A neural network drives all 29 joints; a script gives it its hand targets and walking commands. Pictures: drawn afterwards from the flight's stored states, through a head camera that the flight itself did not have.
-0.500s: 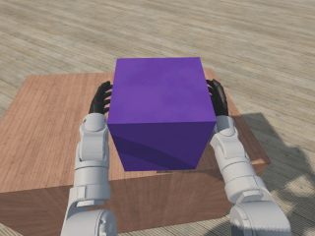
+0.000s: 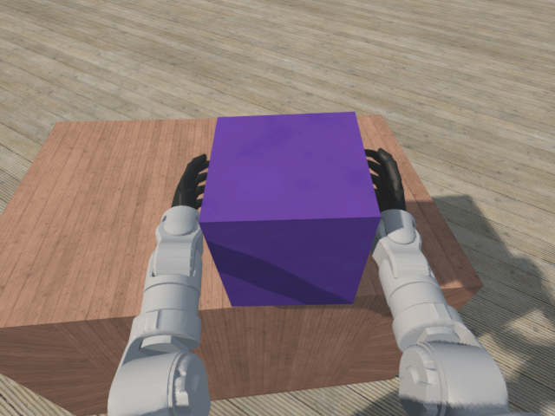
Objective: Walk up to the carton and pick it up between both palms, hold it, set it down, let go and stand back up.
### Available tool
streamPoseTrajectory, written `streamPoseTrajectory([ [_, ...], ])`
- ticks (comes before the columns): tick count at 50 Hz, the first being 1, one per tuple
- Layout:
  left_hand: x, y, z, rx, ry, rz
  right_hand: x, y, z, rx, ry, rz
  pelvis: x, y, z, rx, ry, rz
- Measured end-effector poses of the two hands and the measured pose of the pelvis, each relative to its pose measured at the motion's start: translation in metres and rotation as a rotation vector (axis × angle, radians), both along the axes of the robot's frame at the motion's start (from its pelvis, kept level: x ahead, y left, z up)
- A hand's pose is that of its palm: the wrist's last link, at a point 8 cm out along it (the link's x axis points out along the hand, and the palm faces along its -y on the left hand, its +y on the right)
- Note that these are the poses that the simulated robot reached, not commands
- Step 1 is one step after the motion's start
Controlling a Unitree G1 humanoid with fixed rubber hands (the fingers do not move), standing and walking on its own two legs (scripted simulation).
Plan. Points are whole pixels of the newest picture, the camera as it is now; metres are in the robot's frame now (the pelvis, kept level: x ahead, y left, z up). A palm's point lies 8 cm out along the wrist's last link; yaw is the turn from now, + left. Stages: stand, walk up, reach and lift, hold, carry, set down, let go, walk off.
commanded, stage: set down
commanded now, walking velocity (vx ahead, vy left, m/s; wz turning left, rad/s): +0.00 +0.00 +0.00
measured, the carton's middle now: (289, 215) +0.40 +0.01 +0.07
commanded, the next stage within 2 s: none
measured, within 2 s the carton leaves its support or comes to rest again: rests again in 1.78 s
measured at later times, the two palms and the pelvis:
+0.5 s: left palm (194, 206) +0.40 +0.16 +0.08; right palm (381, 203) +0.41 -0.14 +0.10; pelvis +0.02 +0.01 +0.00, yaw -2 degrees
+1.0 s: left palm (195, 218) +0.41 +0.17 +0.04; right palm (373, 210) +0.42 -0.13 +0.07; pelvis +0.02 +0.00 +0.00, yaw -2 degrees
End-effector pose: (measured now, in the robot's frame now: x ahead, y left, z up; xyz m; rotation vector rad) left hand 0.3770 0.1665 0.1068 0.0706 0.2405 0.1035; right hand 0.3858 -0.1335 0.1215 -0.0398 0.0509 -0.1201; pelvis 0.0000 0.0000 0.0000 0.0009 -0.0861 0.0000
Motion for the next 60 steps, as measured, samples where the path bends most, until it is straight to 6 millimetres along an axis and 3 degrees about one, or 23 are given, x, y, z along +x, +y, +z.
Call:
streamPoseTrajectory([
  [11, 0.005, 0.009, -0.015, -0.019, 0.036, 0.009, 0.01, 0.009, -0.008, 0.007, 0.04, 0.011, 0.001, 0.004, 0.001, 0.001, 0.042, -0.012],
  [26, 0.028, -0.002, -0.031, -0.019, 0.062, -0.006, 0.025, -0.002, -0.027, 0.02, 0.071, -0.01, 0.017, 0.01, 0.001, 0.001, 0.1, -0.036],
  [36, 0.031, -0.003, -0.056, -0.027, 0.087, 0.002, 0.033, -0.002, -0.046, -0.003, 0.099, 0.0, 0.025, 0.006, -0.001, 0.003, 0.146, -0.04],
  [43, 0.034, 0.0, -0.056, -0.001, 0.064, 0.014, 0.038, 0.001, -0.052, 0.0, 0.078, 0.013, 0.025, 0.005, -0.001, -0.001, 0.197, -0.041],
  [60, 0.024, 0.0, -0.062, -0.019, 0.064, -0.004, 0.022, 0.001, -0.056, -0.005, 0.087, -0.009, 0.009, 0.006, -0.001, 0.001, 0.201, -0.042],
])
